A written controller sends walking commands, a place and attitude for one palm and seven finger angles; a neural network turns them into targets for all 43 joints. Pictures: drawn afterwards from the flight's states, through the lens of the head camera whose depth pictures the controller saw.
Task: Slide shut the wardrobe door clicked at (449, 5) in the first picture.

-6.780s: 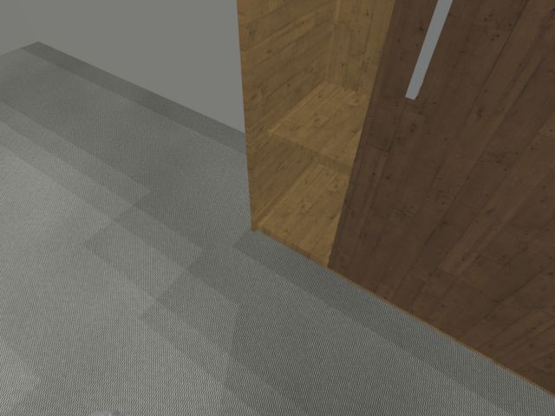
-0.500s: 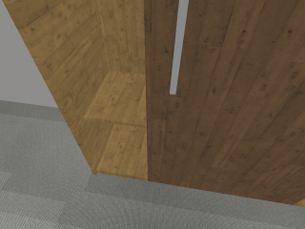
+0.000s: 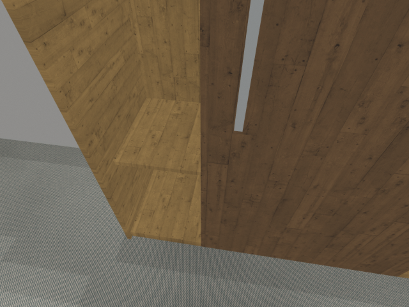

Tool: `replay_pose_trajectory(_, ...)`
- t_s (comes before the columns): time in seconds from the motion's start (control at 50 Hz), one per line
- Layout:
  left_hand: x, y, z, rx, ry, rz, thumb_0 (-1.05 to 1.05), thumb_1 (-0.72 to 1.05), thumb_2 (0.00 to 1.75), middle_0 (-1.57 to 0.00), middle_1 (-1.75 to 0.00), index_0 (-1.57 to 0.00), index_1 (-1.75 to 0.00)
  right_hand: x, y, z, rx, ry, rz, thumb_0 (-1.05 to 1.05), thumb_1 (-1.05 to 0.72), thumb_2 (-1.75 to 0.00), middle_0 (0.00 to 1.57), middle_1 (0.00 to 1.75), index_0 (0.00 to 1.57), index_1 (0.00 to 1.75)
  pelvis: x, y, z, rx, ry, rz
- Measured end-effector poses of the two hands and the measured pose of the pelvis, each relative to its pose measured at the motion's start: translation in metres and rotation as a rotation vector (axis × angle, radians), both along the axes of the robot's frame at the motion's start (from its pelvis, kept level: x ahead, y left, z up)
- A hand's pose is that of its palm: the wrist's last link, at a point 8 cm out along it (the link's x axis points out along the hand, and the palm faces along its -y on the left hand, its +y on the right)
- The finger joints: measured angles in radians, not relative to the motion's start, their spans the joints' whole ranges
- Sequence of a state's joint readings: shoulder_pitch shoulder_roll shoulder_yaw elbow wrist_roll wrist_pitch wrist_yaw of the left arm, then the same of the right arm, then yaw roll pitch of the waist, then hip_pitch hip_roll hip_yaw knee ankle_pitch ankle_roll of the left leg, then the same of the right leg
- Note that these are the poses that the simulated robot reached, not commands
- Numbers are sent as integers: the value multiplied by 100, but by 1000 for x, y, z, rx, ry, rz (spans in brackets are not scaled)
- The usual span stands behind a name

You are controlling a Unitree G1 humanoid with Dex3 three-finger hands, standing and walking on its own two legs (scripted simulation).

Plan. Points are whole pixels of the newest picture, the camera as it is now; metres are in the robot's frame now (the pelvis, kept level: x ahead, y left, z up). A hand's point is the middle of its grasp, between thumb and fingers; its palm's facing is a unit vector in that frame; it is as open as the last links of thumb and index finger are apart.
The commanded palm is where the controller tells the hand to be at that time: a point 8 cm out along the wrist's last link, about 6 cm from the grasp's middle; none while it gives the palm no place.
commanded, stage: shuffle to correct the standing spot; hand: right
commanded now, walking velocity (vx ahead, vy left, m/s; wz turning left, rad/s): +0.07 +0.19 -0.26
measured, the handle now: (247, 65) +0.49 -0.04 +0.25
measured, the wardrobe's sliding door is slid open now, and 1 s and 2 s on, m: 0.37 0.37 0.37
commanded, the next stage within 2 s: come to a stop and stand still in 0.62 s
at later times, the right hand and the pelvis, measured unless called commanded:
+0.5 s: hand out of the picture +0.00 -0.09 -0.20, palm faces +0.09 +0.99 -0.09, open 7.4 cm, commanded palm none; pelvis +0.06 +0.05 -0.01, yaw -3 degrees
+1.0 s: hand out of the picture +0.13 -0.04 -0.17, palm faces +0.11 +0.97 -0.22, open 7.4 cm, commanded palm none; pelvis +0.08 +0.14 -0.01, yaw -5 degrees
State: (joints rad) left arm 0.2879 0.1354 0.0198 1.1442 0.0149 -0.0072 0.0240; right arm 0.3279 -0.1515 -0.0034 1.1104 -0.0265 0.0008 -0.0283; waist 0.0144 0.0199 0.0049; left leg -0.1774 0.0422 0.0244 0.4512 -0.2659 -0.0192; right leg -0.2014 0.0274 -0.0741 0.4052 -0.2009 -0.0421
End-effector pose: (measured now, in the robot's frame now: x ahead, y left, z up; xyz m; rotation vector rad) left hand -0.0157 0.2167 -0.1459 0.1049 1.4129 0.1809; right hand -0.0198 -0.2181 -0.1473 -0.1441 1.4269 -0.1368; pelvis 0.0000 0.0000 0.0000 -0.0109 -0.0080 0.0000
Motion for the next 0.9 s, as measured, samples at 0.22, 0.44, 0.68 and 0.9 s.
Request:
replay_pose_trajectory(0.22, 18, 37, -7, 10, 64, -33, 0, 91, 89, -20, -30, -20, -30, -3, 38, 0, -2, 45, -84, 0, -91, -90, 20, 30, 19, 30, 25, 35, -6, 18, 27, -49)
replay_pose_trajectory(0.44, 103, 54, -1, 103, -66, -103, 0, 91, 89, -20, -30, -20, -30, -7, 75, -27, 105, 140, -136, 0, -91, -90, 20, 30, 19, 30, 53, 43, -18, 26, 8, -61)
replay_pose_trajectory(0.68, 112, 96, 11, 83, -21, -99, 0, 91, 89, -21, -30, -21, -30, 94, 68, -3, 11, -48, -85, 0, -92, -90, 20, 30, 19, 30, 68, 84, 0, 44, 35, -78)
replay_pose_trajectory(0.9, 132, 175, -12, 75, -4, -80, 0, 91, 89, -20, -30, -20, -30, 139, 112, 7, -82, -147, -46, 0, -92, -90, 20, 30, 19, 30, 87, 138, -12, 26, 29, -88)
